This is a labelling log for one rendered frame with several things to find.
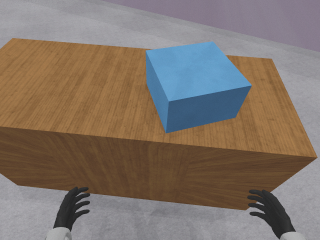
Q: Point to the right robot hand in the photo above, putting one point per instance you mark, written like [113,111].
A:
[275,214]

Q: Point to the pedestal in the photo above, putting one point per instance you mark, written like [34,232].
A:
[81,115]

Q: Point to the left robot hand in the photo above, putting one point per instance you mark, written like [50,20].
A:
[67,214]

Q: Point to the robot left forearm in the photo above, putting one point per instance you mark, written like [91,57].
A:
[58,233]

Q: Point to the carton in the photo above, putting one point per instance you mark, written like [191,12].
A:
[194,85]

